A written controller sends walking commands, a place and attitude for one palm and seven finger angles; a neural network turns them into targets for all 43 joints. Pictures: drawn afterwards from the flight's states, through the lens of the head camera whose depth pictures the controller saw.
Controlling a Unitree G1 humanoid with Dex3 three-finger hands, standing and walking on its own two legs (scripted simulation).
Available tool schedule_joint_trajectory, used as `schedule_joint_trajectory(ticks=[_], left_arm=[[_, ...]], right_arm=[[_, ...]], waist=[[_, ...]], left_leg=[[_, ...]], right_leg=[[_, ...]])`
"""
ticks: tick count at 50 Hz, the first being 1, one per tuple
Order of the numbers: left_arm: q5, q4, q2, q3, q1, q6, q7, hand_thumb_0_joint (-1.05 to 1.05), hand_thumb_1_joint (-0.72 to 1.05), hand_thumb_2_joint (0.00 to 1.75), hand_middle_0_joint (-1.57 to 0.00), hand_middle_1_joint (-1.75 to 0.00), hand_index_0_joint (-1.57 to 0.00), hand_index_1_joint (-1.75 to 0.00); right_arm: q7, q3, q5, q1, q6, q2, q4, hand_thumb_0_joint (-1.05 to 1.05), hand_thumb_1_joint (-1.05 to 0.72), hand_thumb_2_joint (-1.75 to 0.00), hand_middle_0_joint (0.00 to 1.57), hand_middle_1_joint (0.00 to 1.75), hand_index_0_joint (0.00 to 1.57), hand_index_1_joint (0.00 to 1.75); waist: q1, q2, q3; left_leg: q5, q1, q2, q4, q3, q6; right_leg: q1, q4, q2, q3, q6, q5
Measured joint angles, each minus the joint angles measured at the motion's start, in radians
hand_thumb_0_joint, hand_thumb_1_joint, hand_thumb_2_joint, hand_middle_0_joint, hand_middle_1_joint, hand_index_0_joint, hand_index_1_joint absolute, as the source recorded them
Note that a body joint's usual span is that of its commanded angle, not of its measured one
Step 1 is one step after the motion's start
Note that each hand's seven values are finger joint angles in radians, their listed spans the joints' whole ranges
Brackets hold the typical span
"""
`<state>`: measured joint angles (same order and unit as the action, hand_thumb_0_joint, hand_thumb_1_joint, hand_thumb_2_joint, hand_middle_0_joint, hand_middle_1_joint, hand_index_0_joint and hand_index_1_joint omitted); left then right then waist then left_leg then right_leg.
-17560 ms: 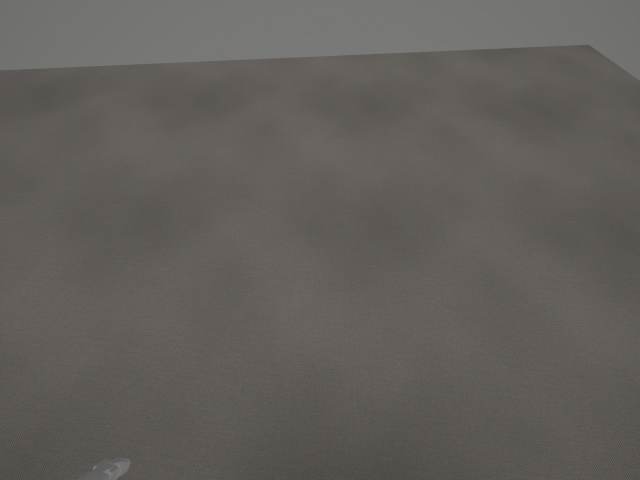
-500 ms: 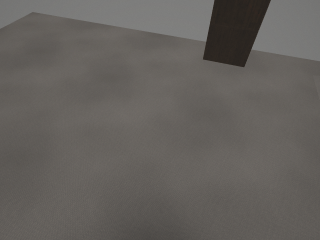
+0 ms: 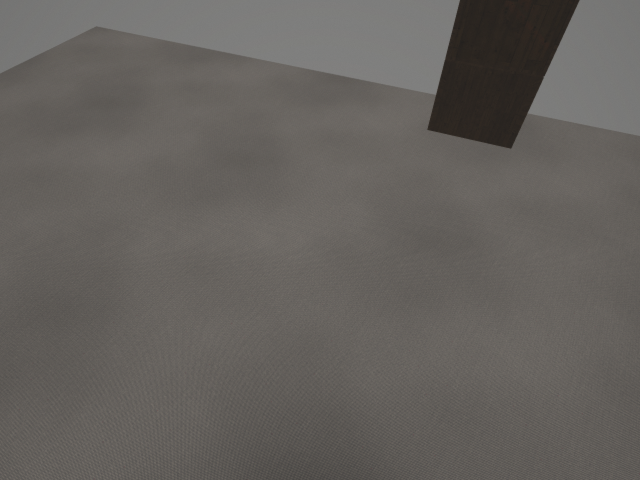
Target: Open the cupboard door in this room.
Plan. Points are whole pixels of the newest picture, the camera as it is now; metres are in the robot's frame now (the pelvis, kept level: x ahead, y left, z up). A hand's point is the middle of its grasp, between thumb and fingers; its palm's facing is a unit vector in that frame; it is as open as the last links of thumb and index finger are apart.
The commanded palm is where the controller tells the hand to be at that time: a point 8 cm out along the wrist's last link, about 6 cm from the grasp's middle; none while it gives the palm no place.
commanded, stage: stand and wait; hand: left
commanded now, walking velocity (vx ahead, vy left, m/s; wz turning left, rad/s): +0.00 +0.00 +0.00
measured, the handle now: out of the picture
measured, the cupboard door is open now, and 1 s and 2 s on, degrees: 0 0 0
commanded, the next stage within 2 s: turn or walk to find it in 0.16 s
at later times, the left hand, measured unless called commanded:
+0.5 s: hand out of the picture +0.00 +0.19 -0.18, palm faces +0.12 -0.97 -0.21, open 7.4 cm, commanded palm none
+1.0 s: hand out of the picture +0.00 +0.18 -0.18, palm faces +0.17 -0.96 -0.21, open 7.4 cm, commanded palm none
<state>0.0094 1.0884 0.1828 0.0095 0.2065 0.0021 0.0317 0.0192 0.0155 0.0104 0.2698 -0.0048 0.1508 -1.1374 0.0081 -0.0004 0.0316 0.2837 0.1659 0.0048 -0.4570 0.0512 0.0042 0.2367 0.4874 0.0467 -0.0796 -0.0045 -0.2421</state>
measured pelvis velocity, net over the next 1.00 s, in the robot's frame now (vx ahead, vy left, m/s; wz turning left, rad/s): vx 0.00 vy -0.01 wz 0.14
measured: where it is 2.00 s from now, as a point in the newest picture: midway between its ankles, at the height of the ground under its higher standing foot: outside the picture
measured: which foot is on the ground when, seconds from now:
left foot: down 0.00-1.00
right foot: down 0.00-1.00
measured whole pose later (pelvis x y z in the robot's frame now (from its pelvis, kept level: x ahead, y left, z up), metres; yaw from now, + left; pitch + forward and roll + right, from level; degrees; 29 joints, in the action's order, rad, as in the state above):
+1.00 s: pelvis +0.00 -0.01 +0.00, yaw +8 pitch +0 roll +0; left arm 0.01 1.09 0.18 0.02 0.21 -0.01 0.02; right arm 0.02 0.02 0.01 0.22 0.01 0.19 -1.09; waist -0.01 0.00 0.05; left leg 0.29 0.23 -0.02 -0.53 -0.06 -0.01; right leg 0.21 0.52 0.05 -0.14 0.01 -0.31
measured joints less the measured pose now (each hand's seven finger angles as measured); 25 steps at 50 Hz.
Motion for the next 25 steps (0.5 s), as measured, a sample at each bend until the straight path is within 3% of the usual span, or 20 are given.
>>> schedule_joint_trajectory(ticks=[12,25], left_arm=[[0.000,0.053,-0.016,-0.012,0.061,0.001,-0.004,0.00,0.91,0.89,-0.20,-0.30,-0.20,-0.30],[0.005,-0.020,-0.003,0.022,0.024,-0.019,-0.006,0.00,0.90,0.89,-0.20,-0.30,-0.20,-0.30]], right_arm=[[0.005,-0.002,-0.004,-0.038,-0.012,0.021,0.007,0.01,-0.92,-0.90,0.20,0.30,0.20,0.30],[-0.009,0.015,0.003,-0.038,0.026,0.031,0.068,0.01,-0.91,-0.90,0.20,0.30,0.20,0.30]], waist=[[-0.012,-0.003,0.005],[-0.011,0.002,0.022]], left_leg=[[-0.011,-0.035,0.001,0.031,-0.006,0.000],[0.026,0.098,-0.022,-0.110,-0.084,0.002]], right_leg=[[-0.041,-0.039,-0.003,-0.007,0.000,0.013],[0.038,0.062,0.030,-0.082,0.001,-0.034]])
